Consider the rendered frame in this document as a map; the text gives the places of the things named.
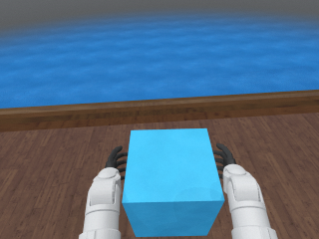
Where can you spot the robot right hand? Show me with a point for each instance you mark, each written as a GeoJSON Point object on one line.
{"type": "Point", "coordinates": [227, 158]}

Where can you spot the carton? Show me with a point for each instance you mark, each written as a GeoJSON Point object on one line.
{"type": "Point", "coordinates": [172, 187]}

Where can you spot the robot right forearm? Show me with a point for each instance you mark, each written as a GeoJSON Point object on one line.
{"type": "Point", "coordinates": [246, 205]}

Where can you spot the robot left hand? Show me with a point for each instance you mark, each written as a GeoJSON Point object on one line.
{"type": "Point", "coordinates": [114, 156]}

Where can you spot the robot left forearm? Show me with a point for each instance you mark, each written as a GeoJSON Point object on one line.
{"type": "Point", "coordinates": [103, 205]}

